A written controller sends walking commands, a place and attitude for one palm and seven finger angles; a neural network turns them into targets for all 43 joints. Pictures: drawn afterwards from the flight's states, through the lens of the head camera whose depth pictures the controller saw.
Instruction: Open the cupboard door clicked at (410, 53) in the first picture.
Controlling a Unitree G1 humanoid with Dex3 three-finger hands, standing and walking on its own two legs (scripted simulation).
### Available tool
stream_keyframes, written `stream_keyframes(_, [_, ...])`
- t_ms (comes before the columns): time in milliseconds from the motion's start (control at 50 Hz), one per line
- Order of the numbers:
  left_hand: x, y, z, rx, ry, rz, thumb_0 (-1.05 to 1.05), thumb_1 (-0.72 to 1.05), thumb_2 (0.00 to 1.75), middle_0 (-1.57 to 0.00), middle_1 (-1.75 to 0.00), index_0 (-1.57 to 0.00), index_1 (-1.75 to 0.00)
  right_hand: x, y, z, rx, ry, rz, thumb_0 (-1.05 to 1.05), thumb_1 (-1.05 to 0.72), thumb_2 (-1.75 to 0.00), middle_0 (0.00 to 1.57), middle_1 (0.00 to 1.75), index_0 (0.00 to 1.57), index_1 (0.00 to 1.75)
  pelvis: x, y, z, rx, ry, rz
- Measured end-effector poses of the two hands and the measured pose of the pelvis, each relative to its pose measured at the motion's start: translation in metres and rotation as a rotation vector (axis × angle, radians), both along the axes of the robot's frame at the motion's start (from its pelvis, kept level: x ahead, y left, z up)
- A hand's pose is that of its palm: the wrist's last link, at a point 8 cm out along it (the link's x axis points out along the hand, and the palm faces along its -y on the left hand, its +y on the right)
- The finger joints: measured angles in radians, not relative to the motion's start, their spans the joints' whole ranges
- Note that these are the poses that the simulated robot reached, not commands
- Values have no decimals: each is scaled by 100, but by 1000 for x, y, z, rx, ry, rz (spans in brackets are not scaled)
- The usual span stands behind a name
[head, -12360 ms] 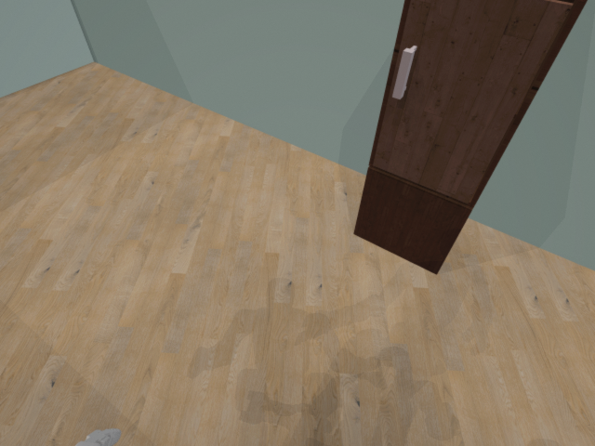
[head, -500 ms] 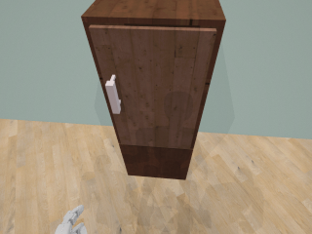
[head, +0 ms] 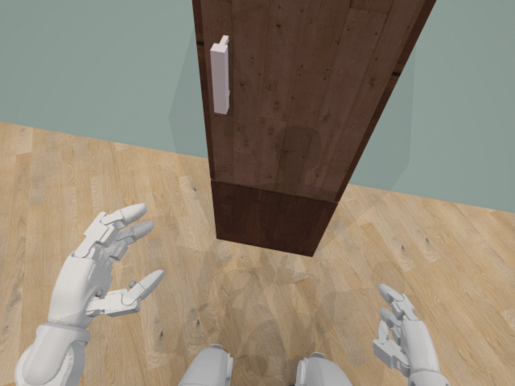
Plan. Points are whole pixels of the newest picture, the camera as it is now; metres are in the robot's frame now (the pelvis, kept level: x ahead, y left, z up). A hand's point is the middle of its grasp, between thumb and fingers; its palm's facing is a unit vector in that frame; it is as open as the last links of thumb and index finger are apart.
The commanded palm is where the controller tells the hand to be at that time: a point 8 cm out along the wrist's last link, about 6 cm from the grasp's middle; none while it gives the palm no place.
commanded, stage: raise the hand with hooked fingers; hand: left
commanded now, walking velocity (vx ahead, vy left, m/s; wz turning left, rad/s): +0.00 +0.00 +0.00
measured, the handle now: (223, 75) +0.63 +0.15 +0.11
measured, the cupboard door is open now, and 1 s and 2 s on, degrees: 0 0 0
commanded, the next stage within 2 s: move the hooked fingers beside the handle in 1.48 s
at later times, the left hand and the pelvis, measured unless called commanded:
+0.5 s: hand (115, 235) +0.28 +0.23 +0.08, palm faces -0.10 -0.99 -0.07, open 12.8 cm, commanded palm +0.26 +0.29 +0.10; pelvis +0.02 +0.02 +0.03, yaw -1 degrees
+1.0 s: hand (88, 176) +0.33 +0.27 +0.14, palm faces -0.02 -1.00 -0.05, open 14.0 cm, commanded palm +0.30 +0.31 +0.13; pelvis +0.04 +0.00 +0.05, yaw -1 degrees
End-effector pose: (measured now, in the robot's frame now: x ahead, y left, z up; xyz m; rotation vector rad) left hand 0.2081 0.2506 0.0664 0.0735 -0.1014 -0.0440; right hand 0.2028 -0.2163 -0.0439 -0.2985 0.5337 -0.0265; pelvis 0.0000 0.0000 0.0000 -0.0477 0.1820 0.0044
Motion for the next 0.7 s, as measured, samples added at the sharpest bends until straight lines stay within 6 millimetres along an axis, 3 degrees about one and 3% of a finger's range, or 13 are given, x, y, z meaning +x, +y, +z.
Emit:
stream_keyframes(40, [18,-4,6,14,3,-73,1,32,66,-23,-67,-24,-66,-16,10,-11,33,49,-17,2,-91,-90,21,30,20,30,-2,4,1,-4,1,-1])
stream_keyframes(120, [45,-3,-1,-11,156,-139,0,23,62,-24,-73,-25,-72,-48,19,-19,84,130,-95,2,-90,-90,21,30,21,30,-1,11,9,3,4,-19])
stream_keyframes(180, [47,7,-1,-44,233,-90,0,16,59,-25,-77,-26,-77,-67,16,-14,85,164,-151,2,-90,-90,21,30,21,30,4,15,18,12,4,-37])
stream_keyframes(260, [41,27,13,-32,182,16,0,7,55,-26,-83,-26,-83,-77,4,-5,42,183,-172,2,-90,-90,21,30,21,30,11,19,25,14,3,-42])
stream_keyframes(340, [40,41,22,8,107,50,0,-2,51,-26,-89,-27,-89,-70,-10,0,-18,185,-148,2,-90,-90,21,30,20,30,14,22,24,7,5,-29])
stream_keyframes(440, [51,39,18,8,136,-23,0,-14,46,-27,-97,-27,-96,-47,-19,9,-52,135,-146,2,-90,-90,21,30,20,30,19,23,25,1,0,-23])
stream_keyframes(580, [67,48,39,1,110,-6,-1,-30,39,-29,-107,-29,-107,-13,-11,30,-28,43,-125,2,-91,-90,21,30,20,30,30,19,35,2,-20,-24])
stream_keyframes(700, [77,62,56,8,94,39,-1,-42,34,-29,-115,-30,-114,0,-3,30,11,47,-83,2,-91,-90,21,30,20,30,36,13,40,4,-29,-17])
